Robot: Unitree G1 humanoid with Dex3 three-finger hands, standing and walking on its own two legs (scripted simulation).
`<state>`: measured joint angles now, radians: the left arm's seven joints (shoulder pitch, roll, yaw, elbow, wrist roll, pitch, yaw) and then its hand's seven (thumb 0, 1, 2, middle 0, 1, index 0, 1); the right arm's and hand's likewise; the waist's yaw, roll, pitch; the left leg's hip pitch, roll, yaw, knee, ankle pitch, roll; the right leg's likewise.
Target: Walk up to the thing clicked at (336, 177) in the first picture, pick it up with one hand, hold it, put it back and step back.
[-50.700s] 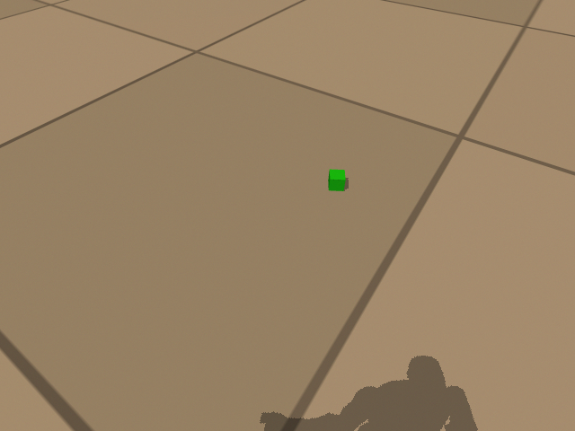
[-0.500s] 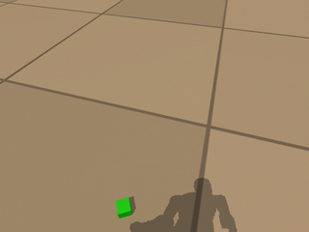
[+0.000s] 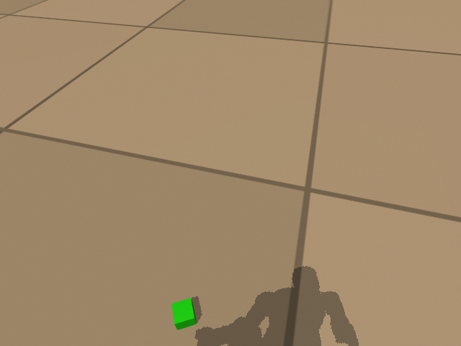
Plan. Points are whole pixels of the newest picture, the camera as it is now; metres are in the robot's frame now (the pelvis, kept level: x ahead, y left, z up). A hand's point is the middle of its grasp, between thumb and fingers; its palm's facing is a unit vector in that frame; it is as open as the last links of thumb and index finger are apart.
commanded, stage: stand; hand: left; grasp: from above
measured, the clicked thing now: (184, 313) +0.42 +0.23 -0.74
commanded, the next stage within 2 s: step back in 1.44 s
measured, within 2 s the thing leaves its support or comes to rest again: neither
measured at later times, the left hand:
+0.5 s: hand out of the picture +0.08 +0.23 -0.16, palm faces +0.01 -0.95 -0.32, open 7.4 cm
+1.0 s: hand out of the picture +0.08 +0.24 -0.16, palm faces -0.01 -0.94 -0.33, open 7.4 cm
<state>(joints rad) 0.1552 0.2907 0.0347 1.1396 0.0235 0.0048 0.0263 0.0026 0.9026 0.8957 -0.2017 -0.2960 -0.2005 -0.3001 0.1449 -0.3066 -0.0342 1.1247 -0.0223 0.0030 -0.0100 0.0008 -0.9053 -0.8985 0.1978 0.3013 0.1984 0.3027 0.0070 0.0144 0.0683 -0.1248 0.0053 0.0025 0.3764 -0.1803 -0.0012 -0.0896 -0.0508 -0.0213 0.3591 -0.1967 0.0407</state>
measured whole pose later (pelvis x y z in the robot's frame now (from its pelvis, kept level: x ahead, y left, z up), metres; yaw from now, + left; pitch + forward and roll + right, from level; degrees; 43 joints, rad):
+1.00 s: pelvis +0.01 -0.01 +0.00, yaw -1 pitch -3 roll +0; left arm 0.12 0.32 0.03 1.14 0.01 0.00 0.01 0.00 0.90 0.90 -0.20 -0.30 -0.20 -0.30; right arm 0.11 -0.33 -0.02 1.15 -0.02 0.00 0.00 0.00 -0.91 -0.90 0.20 0.30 0.20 0.30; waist 0.00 0.01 0.07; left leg -0.11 0.02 0.01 0.34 -0.17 -0.02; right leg -0.08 -0.03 -0.01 0.33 -0.19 0.03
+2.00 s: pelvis -0.10 -0.03 -0.04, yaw -3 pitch -3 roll -1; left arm 0.16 0.35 0.08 0.94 0.03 0.03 0.00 0.00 0.90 0.90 -0.20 -0.30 -0.20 -0.30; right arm 0.08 -0.41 -0.05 0.91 -0.02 0.06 0.00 0.00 -0.90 -0.90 0.20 0.30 0.20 0.30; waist 0.00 0.08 0.17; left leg -0.48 0.08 -0.04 0.77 -0.31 0.00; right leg -0.28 0.05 -0.02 0.72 -0.39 -0.03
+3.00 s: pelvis -0.39 -0.01 -0.02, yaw -2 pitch -2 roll +1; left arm 0.19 0.35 0.07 0.84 0.04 0.04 0.02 0.01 0.90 0.89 -0.21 -0.30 -0.21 -0.30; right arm 0.16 -0.41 -0.06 0.87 0.00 0.07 -0.01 0.00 -0.90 -0.90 0.20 0.30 0.20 0.30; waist 0.02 0.03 0.15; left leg -0.46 -0.11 -0.13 1.13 -0.49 -0.01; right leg -0.31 -0.02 0.03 0.64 -0.29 0.00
